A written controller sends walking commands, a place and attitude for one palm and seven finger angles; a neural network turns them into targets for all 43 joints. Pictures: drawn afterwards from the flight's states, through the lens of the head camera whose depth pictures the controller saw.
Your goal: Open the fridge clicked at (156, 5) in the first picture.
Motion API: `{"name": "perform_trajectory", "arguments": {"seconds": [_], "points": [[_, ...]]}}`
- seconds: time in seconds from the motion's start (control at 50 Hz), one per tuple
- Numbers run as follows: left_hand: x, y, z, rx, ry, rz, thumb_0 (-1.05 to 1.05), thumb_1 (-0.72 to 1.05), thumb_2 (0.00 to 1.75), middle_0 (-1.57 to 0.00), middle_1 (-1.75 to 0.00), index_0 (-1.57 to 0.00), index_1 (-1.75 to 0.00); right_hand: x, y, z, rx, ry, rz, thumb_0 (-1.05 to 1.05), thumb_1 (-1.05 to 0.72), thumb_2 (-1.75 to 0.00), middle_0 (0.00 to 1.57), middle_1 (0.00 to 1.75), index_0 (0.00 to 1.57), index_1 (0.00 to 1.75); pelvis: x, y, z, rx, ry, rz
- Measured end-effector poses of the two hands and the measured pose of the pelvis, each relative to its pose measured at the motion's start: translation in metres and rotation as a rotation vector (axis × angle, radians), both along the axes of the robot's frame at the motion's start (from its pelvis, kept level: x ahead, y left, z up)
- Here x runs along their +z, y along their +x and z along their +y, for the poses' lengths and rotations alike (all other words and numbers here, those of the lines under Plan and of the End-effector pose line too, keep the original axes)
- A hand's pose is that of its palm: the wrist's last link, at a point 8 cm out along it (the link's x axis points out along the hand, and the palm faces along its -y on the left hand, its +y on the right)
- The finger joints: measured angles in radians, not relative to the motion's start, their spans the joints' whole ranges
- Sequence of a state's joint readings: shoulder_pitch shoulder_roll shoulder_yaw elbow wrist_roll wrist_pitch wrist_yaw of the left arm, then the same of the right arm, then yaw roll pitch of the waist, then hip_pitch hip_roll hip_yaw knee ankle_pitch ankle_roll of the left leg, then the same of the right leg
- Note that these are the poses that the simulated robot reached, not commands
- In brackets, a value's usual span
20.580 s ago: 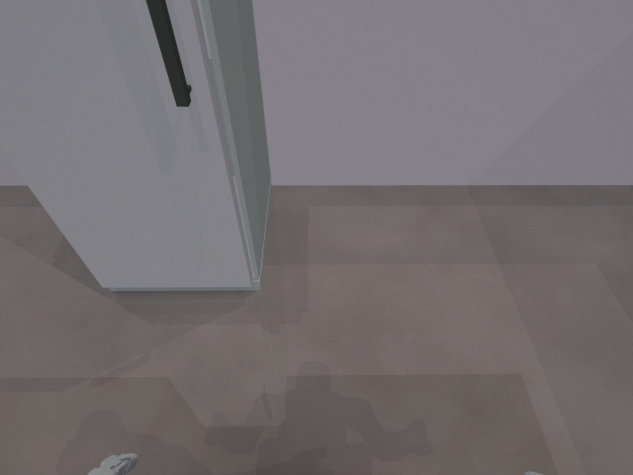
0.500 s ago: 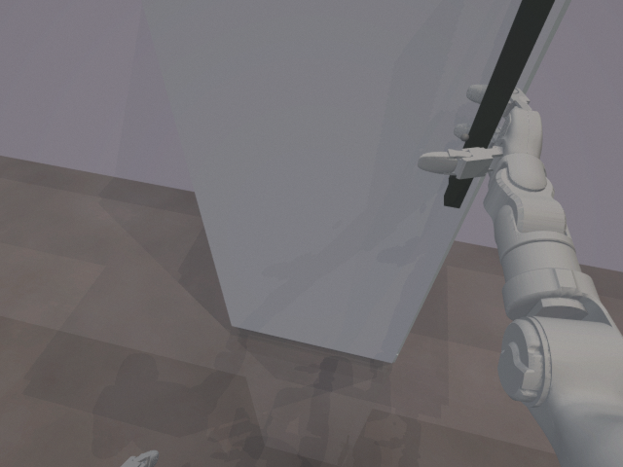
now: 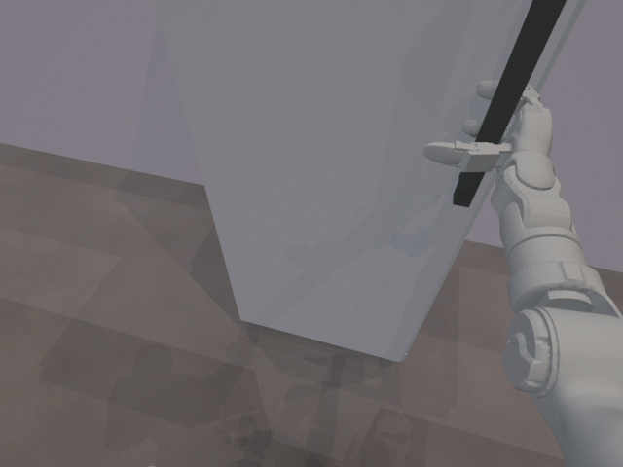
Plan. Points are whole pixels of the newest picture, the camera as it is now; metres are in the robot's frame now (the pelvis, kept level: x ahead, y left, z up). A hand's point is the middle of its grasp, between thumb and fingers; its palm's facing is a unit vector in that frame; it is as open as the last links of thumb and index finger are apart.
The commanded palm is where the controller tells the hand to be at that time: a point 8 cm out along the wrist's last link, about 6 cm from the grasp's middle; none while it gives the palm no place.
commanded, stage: grip the handle and tug to test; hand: right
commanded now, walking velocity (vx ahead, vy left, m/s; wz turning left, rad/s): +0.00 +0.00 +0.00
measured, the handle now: (515, 64) +0.53 -0.16 +0.27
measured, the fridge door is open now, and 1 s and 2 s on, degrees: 0 0 10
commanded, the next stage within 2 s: pull the door a little, standing still in 1.24 s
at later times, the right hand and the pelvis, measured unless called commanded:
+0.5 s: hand (474, 133) +0.50 -0.13 +0.20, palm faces +0.15 +0.99 +0.02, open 5.6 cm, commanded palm +0.47 -0.17 +0.20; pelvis +0.00 +0.00 +0.00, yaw +0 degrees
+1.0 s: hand (472, 134) +0.49 -0.13 +0.20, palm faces +0.17 +0.99 +0.00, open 5.2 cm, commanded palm +0.44 -0.16 +0.20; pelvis +0.02 +0.00 +0.00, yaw +1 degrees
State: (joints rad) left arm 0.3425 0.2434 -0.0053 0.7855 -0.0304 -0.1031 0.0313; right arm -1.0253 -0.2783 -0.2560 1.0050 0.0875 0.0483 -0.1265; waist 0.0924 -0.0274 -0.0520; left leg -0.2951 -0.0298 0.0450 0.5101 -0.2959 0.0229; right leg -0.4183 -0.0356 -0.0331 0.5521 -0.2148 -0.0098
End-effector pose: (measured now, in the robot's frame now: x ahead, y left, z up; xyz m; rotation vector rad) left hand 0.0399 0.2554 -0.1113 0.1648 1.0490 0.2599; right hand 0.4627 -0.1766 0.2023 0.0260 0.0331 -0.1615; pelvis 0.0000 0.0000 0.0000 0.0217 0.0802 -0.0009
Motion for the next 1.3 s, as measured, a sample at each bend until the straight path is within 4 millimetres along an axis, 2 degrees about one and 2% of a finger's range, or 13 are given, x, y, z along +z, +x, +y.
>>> {"name": "perform_trajectory", "arguments": {"seconds": [0.14, 0.36, 0.54, 0.72, 0.86, 0.96, 1.06, 1.16, 1.3], "points": [[0.001, -0.003, -0.002, 0.004, 0.005, 0.006, 0.01, 0.90, 0.90, -0.20, -0.30, -0.20, -0.30, 0.000, 0.004, -0.004, -0.001, -0.005, -0.001, -0.01, 0.13, -0.46, 0.34, 1.26, 0.37, 1.27, -0.001, 0.000, -0.003, 0.001, 0.002, 0.007], [0.001, -0.005, -0.003, -0.004, 0.011, 0.016, 0.01, 0.90, 0.90, -0.20, -0.30, -0.20, -0.30, 0.000, 0.005, -0.008, -0.002, -0.004, 0.003, 0.00, -0.36, -0.67, 0.39, 1.33, 0.44, 1.33, -0.002, -0.002, -0.004, -0.005, 0.006, 0.014], [0.000, -0.007, -0.004, 0.001, 0.005, 0.009, 0.01, 0.90, 0.90, -0.20, -0.30, -0.20, -0.30, -0.002, 0.005, 0.000, 0.013, -0.012, -0.005, 0.01, -0.73, -0.83, 0.43, 1.38, 0.45, 1.38, -0.002, -0.001, -0.005, -0.002, 0.006, 0.015], [-0.001, -0.003, -0.003, 0.010, -0.008, 0.001, 0.01, 0.90, 0.90, -0.20, -0.30, -0.20, -0.30, -0.002, 0.004, 0.000, -0.002, -0.016, -0.004, 0.01, -0.72, -0.83, 0.45, 1.40, 0.45, 1.39, -0.001, 0.002, -0.002, 0.007, 0.002, 0.010], [0.000, 0.007, 0.001, 0.020, -0.013, -0.018, 0.01, 0.90, 0.90, -0.20, -0.30, -0.20, -0.30, -0.002, 0.004, 0.001, -0.006, -0.025, -0.010, 0.01, -0.72, -0.82, 0.45, 1.40, 0.45, 1.40, 0.001, 0.009, 0.001, 0.012, -0.002, 0.003], [0.001, 0.022, 0.004, 0.019, -0.020, -0.034, 0.01, 0.90, 0.90, -0.20, -0.30, -0.20, -0.30, -0.002, 0.002, 0.001, -0.013, -0.023, -0.019, 0.01, -0.73, -0.80, 0.45, 1.40, 0.45, 1.40, 0.002, 0.017, 0.002, 0.018, -0.006, 0.000], [0.005, 0.047, 0.006, 0.020, -0.026, -0.068, 0.01, 0.90, 0.90, -0.20, -0.30, -0.20, -0.30, -0.002, 0.000, 0.002, -0.009, -0.026, -0.023, 0.01, -0.74, -0.78, 0.43, 1.40, 0.44, 1.40, 0.005, 0.029, 0.005, 0.026, -0.012, -0.006], [0.010, 0.081, 0.007, 0.012, -0.033, -0.119, 0.01, 0.90, 0.90, -0.20, -0.30, -0.20, -0.30, -0.002, -0.003, 0.002, -0.003, -0.022, -0.022, 0.02, -0.75, -0.77, 0.39, 1.40, 0.40, 1.40, 0.007, 0.043, 0.007, 0.033, -0.016, -0.013], [0.023, 0.139, 0.003, -0.031, -0.036, -0.194, 0.01, 0.90, 0.90, -0.20, -0.30, -0.20, -0.30, -0.001, -0.012, 0.004, 0.012, -0.006, -0.020, 0.02, -0.75, -0.77, 0.33, 1.40, 0.37, 1.40, 0.011, 0.064, 0.010, 0.035, -0.020, -0.026]]}}
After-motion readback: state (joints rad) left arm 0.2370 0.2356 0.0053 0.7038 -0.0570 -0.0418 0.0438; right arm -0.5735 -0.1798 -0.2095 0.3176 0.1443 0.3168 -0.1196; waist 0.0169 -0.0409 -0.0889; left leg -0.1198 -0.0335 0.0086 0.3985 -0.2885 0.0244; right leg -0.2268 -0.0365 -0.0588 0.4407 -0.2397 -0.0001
